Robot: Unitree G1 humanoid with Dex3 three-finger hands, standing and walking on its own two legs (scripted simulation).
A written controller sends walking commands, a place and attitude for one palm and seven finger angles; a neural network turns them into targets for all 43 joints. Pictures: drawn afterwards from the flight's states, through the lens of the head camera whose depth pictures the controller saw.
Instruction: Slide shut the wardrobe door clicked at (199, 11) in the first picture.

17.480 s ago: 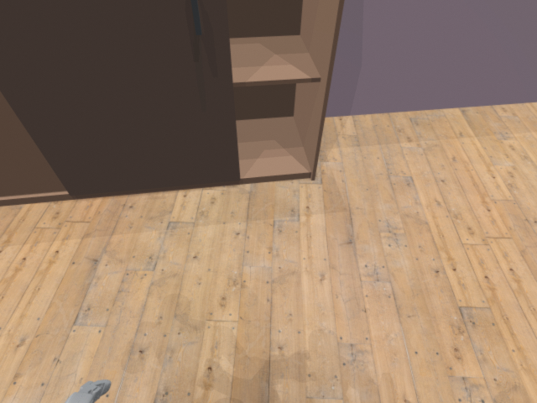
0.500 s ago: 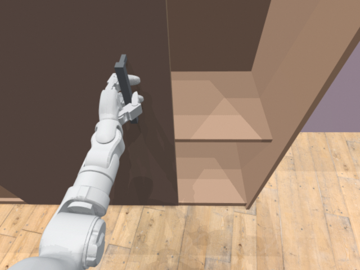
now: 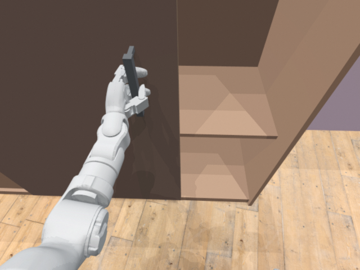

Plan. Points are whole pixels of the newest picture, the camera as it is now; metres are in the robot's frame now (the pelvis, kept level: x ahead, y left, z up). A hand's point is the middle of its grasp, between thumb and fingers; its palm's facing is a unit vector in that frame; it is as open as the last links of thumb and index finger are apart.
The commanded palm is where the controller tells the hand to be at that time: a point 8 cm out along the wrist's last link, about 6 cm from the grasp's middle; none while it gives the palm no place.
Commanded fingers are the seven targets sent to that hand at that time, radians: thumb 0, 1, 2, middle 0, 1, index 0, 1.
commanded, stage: step sideways, sliding the door along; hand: left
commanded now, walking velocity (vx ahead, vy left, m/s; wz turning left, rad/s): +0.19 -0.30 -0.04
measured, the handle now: (136, 84) +0.51 +0.13 +0.13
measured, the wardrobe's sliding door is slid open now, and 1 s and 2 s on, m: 0.38 0.34 0.12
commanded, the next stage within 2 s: none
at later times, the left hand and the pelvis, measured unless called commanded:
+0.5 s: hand (147, 96) +0.46 +0.09 +0.13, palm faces +0.18 -0.97 -0.14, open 6.0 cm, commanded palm +0.44 +0.07 +0.13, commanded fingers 0.00 0.90 0.90 -0.45 -1.40 -0.45 -1.40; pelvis +0.02 -0.07 +0.00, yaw +3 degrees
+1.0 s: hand (166, 95) +0.47 +0.05 +0.13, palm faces +0.37 -0.92 -0.11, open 6.4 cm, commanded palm +0.44 +0.01 +0.13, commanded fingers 0.00 0.90 0.90 -0.45 -1.40 -0.45 -1.40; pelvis +0.10 -0.18 +0.00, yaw +11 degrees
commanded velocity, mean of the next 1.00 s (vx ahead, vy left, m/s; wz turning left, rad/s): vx -0.01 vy -0.21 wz -0.11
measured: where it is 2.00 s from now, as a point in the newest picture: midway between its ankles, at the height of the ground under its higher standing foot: outside the picture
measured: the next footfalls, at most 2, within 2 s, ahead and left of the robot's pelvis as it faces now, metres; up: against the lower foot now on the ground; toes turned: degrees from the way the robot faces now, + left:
right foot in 0.72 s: +0.18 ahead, -0.26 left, +0.00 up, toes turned +5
left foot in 0.92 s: +0.11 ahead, -0.01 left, +0.00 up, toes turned +19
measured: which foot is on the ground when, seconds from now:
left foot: down 0.00-0.80, up 0.82-0.90, down 0.92-1.00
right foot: down 0.00-0.50, up 0.52-0.70, down 0.72-1.00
